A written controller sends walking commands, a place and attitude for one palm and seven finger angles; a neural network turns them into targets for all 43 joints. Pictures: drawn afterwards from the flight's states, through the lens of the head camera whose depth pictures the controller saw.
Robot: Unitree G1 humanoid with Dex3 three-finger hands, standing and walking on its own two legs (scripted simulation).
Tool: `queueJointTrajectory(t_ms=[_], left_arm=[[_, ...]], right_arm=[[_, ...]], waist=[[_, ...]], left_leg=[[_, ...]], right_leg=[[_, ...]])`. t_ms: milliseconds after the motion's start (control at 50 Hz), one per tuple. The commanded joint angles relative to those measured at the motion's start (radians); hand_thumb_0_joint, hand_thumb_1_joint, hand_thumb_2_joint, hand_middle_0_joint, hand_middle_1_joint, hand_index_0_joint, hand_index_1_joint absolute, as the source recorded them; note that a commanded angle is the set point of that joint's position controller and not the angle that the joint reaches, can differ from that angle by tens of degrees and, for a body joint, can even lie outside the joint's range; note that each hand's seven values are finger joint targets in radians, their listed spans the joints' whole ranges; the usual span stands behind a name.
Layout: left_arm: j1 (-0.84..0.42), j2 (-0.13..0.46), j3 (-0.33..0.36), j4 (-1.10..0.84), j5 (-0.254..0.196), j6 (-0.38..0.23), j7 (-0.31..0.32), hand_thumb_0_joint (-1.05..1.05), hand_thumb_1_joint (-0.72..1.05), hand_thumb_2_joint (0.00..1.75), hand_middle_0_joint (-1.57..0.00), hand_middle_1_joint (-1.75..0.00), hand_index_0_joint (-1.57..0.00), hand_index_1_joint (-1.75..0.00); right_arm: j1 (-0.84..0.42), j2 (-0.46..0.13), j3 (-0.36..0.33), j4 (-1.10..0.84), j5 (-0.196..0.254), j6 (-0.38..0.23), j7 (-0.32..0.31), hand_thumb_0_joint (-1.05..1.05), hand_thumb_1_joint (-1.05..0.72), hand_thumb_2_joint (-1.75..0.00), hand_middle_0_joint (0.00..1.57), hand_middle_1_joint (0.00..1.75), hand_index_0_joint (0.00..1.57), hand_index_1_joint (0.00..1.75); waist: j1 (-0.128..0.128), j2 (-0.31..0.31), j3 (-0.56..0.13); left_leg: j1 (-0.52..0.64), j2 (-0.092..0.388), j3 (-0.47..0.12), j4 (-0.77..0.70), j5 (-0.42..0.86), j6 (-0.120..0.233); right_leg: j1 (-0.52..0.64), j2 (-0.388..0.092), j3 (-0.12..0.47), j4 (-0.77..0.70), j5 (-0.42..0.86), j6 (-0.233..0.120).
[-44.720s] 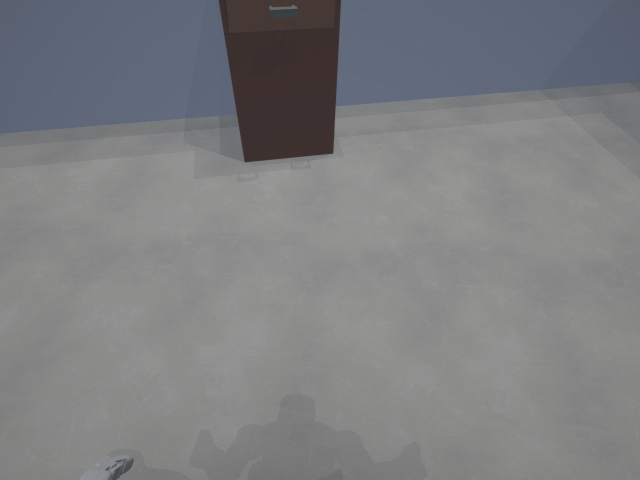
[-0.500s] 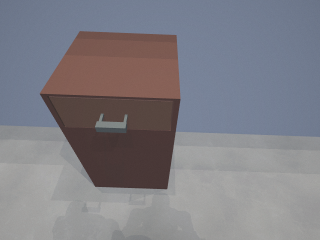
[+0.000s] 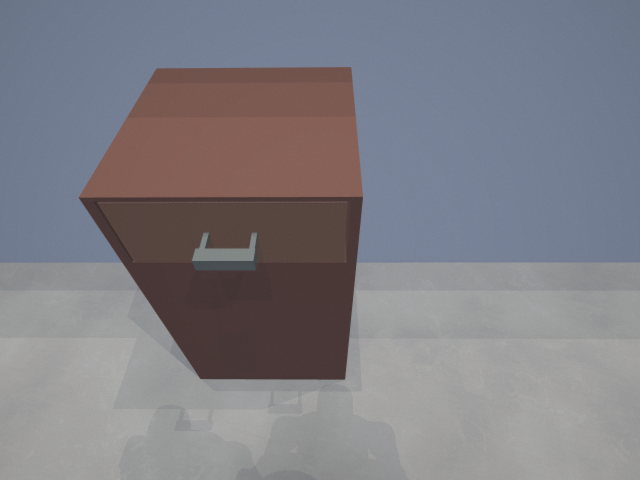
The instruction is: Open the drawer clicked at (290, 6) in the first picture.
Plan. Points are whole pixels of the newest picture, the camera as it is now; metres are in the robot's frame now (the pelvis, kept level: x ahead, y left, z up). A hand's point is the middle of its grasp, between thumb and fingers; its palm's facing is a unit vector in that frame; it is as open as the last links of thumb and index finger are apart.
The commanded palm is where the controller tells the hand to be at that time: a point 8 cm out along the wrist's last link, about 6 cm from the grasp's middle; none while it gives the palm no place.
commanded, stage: look again from close up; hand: left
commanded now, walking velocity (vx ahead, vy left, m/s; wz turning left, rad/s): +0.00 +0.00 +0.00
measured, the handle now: (227, 248) +0.49 +0.20 -0.05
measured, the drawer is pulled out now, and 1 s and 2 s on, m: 0.00 0.00 0.00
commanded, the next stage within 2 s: shuffle to correct the standing spot in 0.02 s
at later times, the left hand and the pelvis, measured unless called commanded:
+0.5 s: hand out of the picture +0.01 +0.15 -0.17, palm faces +0.00 -0.96 -0.27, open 7.4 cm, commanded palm none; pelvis -0.03 -0.05 -0.01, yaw -1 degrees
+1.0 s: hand out of the picture -0.05 +0.14 -0.17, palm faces +0.03 -0.98 -0.20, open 7.4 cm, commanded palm none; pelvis -0.02 -0.03 +0.00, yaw +1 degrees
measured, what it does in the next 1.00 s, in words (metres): steps on the spot: left foot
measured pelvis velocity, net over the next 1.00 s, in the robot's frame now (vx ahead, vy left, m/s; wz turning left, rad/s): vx -0.02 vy -0.03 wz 0.02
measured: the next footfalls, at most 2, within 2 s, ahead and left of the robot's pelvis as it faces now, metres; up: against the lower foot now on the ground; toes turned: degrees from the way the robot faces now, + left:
left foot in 0.78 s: -0.02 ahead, +0.08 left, +0.00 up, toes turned +1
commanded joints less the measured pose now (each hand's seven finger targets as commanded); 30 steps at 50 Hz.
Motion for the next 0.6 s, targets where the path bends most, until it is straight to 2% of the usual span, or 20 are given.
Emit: queueJointTrajectory(t_ms=[0,100,200,260,320,360,380,400,420,440,460,480,500,520,540,580], left_arm=[[0.056,0.113,0.023,-0.019,-0.004,-0.016,0.011,0.00,0.90,0.90,-0.20,-0.30,-0.20,-0.30],[0.061,0.108,0.022,0.000,-0.003,-0.017,0.011,0.00,0.90,0.90,-0.20,-0.30,-0.20,-0.30],[0.068,0.110,0.035,-0.014,-0.002,-0.001,0.017,0.00,0.90,0.90,-0.20,-0.30,-0.20,-0.30],[0.069,0.110,0.046,-0.042,0.003,0.012,0.016,0.00,0.90,0.90,-0.20,-0.30,-0.20,-0.30],[0.071,0.105,0.059,-0.075,0.007,0.026,0.010,0.00,0.90,0.90,-0.20,-0.30,-0.20,-0.30],[0.077,0.104,0.064,-0.091,0.010,0.033,0.005,0.00,0.90,0.90,-0.20,-0.30,-0.20,-0.30],[0.087,0.099,0.067,-0.098,0.011,0.032,0.004,0.00,0.90,0.90,-0.20,-0.30,-0.20,-0.30],[0.095,0.103,0.068,-0.099,0.012,0.026,0.004,0.00,0.90,0.90,-0.20,-0.30,-0.20,-0.30],[0.095,0.125,0.069,-0.101,0.015,0.018,0.006,0.00,0.90,0.90,-0.20,-0.30,-0.20,-0.30],[0.076,0.159,0.069,-0.100,0.013,0.006,0.009,0.00,0.90,0.90,-0.20,-0.30,-0.20,-0.30],[0.086,0.164,0.065,-0.100,0.011,0.000,0.010,0.00,0.90,0.90,-0.20,-0.30,-0.20,-0.30],[0.060,0.164,0.062,-0.107,0.012,-0.003,0.011,0.00,0.90,0.90,-0.20,-0.30,-0.20,-0.30],[0.035,0.150,0.059,-0.110,0.013,-0.008,0.009,0.00,0.90,0.90,-0.20,-0.30,-0.20,-0.30],[0.020,0.151,0.061,-0.111,0.013,-0.014,0.006,0.00,0.90,0.90,-0.20,-0.30,-0.20,-0.30],[0.019,0.155,0.064,-0.112,0.012,-0.017,0.004,0.00,0.90,0.90,-0.20,-0.30,-0.20,-0.30],[0.035,0.159,0.070,-0.109,0.015,-0.019,0.003,0.00,0.90,0.90,-0.20,-0.30,-0.20,-0.30]], right_arm=[[0.046,-0.106,-0.024,-0.024,-0.001,-0.017,-0.014,0.00,-0.90,-0.90,0.20,0.30,0.20,0.30],[0.034,-0.098,-0.024,-0.007,0.000,-0.015,-0.018,0.00,-0.90,-0.90,0.20,0.30,0.20,0.30],[0.031,-0.106,-0.040,-0.017,0.001,-0.007,-0.031,0.00,-0.90,-0.90,0.20,0.30,0.20,0.30],[0.038,-0.130,-0.058,-0.032,-0.001,0.005,-0.041,0.00,-0.90,-0.90,0.20,0.30,0.20,0.30],[0.021,-0.158,-0.079,-0.061,-0.005,0.021,-0.049,0.00,-0.90,-0.90,0.20,0.30,0.20,0.30],[-0.007,-0.164,-0.088,-0.083,-0.008,0.029,-0.050,0.00,-0.90,-0.90,0.20,0.30,0.20,0.30],[-0.019,-0.161,-0.090,-0.094,-0.010,0.031,-0.048,0.00,-0.90,-0.90,0.20,0.30,0.20,0.30],[-0.039,-0.143,-0.087,-0.106,-0.010,0.032,-0.042,0.00,-0.90,-0.90,0.20,0.30,0.20,0.30],[-0.048,-0.106,-0.081,-0.115,-0.007,0.034,-0.032,0.00,-0.90,-0.90,0.20,0.30,0.20,0.30],[-0.036,-0.057,-0.069,-0.120,-0.004,0.037,-0.022,0.00,-0.90,-0.90,0.20,0.30,0.20,0.30],[-0.053,-0.043,-0.064,-0.124,-0.003,0.044,-0.016,0.00,-0.90,-0.90,0.20,0.30,0.20,0.30],[-0.062,-0.052,-0.064,-0.122,-0.003,0.045,-0.010,0.00,-0.90,-0.90,0.20,0.30,0.20,0.30],[-0.064,-0.059,-0.063,-0.112,-0.006,0.040,-0.005,0.00,-0.90,-0.90,0.20,0.30,0.20,0.30],[-0.050,-0.061,-0.061,-0.104,-0.007,0.033,-0.001,0.00,-0.90,-0.90,0.20,0.30,0.20,0.30],[-0.045,-0.064,-0.059,-0.095,-0.006,0.029,0.002,0.00,-0.90,-0.90,0.20,0.30,0.20,0.30],[-0.033,-0.061,-0.056,-0.090,-0.005,0.025,0.007,0.00,-0.90,-0.90,0.20,0.30,0.20,0.30]], waist=[[0.002,-0.023,-0.027],[0.000,-0.017,-0.010],[-0.002,0.009,-0.020],[-0.007,0.044,-0.049],[-0.001,0.079,-0.067],[0.005,0.073,-0.078],[0.014,0.059,-0.094],[0.024,0.016,-0.098],[0.025,-0.083,-0.102],[0.012,-0.191,-0.095],[0.029,-0.234,-0.087],[0.029,-0.225,-0.056],[0.025,-0.198,-0.027],[0.020,-0.182,-0.018],[0.021,-0.164,-0.017],[0.029,-0.152,0.003]], left_leg=[[0.055,0.109,-0.102,-0.084,0.254,0.022],[0.069,0.111,-0.095,-0.082,0.272,0.017],[0.108,0.146,-0.097,-0.056,0.496,0.019],[0.140,0.189,-0.111,-0.043,0.627,0.038],[0.122,0.235,-0.136,-0.036,0.643,0.074],[0.081,0.246,-0.135,-0.025,0.589,0.084],[0.044,0.234,-0.125,-0.010,0.508,0.078],[-0.008,0.192,-0.096,0.022,0.357,0.054],[-0.055,0.111,-0.039,0.096,0.156,0.014],[-0.113,0.029,-0.005,0.154,-0.067,-0.020],[-0.120,0.014,-0.039,0.217,-0.205,-0.022],[-0.143,0.028,-0.073,0.273,-0.233,-0.015],[-0.165,0.033,-0.088,0.309,-0.202,-0.011],[-0.182,0.034,-0.091,0.324,-0.170,-0.010],[-0.189,0.033,-0.086,0.322,-0.151,-0.012],[-0.193,0.029,-0.070,0.283,-0.157,-0.016]], right_leg=[[-0.031,-0.050,0.036,-0.077,0.232,-0.047],[-0.033,-0.053,0.040,-0.088,0.275,-0.049],[-0.062,-0.044,0.023,-0.038,0.367,-0.041],[-0.097,-0.023,0.004,0.024,0.349,-0.038],[-0.134,-0.003,-0.013,0.095,0.278,-0.041],[-0.131,0.000,-0.006,0.125,0.274,-0.046],[-0.106,-0.007,0.005,0.108,0.283,-0.049],[-0.073,-0.028,0.045,0.052,0.324,-0.057],[-0.055,-0.095,0.140,-0.040,0.346,-0.074],[-0.038,-0.188,0.252,-0.131,0.335,-0.113],[-0.067,-0.235,0.311,-0.206,0.292,-0.147],[-0.095,-0.246,0.332,-0.242,0.191,-0.169],[-0.104,-0.237,0.332,-0.256,0.131,-0.181],[-0.078,-0.223,0.320,-0.256,0.132,-0.189],[-0.055,-0.215,0.294,-0.252,0.149,-0.193],[-0.038,-0.219,0.282,-0.263,0.117,-0.201]])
